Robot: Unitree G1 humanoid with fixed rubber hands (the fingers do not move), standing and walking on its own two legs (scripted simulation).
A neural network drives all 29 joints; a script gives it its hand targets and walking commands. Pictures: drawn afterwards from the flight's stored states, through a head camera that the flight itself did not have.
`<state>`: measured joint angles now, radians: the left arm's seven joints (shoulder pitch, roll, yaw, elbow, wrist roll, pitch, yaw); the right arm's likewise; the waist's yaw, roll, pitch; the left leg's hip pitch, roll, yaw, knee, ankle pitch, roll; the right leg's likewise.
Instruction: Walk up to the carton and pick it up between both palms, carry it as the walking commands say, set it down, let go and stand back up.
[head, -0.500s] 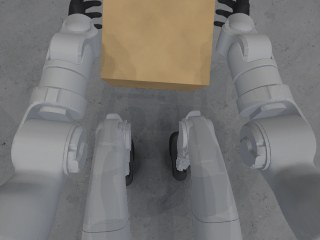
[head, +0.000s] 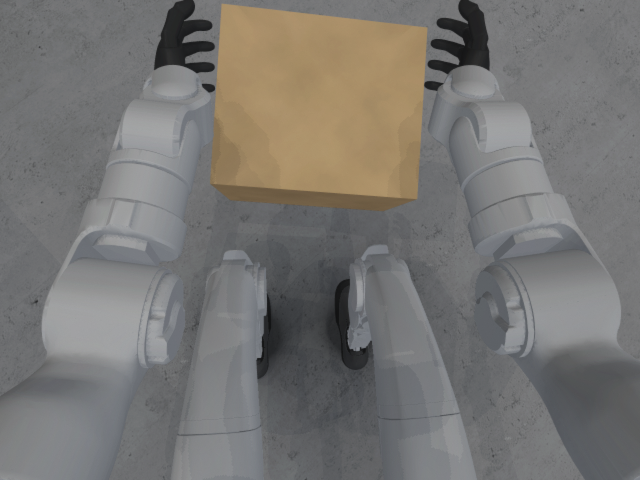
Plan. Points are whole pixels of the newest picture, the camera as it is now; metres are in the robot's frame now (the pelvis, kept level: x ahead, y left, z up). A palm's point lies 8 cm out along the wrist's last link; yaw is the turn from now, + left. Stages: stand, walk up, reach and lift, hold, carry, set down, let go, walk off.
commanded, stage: reach and lift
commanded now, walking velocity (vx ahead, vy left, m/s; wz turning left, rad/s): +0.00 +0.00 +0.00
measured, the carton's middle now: (316, 125) +0.51 -0.01 -0.12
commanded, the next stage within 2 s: none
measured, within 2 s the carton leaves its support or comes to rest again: neither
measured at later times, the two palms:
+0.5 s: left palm (149, 56) +0.50 +0.14 +0.05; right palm (502, 61) +0.48 -0.16 +0.06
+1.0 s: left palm out of the picture +0.48 +0.14 +0.14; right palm (583, 3) +0.46 -0.16 +0.15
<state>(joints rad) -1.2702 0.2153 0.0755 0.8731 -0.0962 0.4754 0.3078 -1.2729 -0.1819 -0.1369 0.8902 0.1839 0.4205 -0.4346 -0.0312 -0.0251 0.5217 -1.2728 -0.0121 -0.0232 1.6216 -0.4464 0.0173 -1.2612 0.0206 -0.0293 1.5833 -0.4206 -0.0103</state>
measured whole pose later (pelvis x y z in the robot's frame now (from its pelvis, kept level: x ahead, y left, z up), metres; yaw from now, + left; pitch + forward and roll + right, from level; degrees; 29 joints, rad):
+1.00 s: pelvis +0.04 +0.00 +0.12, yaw +1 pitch +4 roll -2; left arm -0.97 0.07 0.21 0.89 0.07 0.48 0.25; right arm -0.94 -0.04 -0.21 0.87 0.06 0.46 -0.43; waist -0.05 -0.02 0.19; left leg -0.86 -0.01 -0.04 1.13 -0.34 0.01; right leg -0.84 0.02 -0.03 1.08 -0.32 -0.01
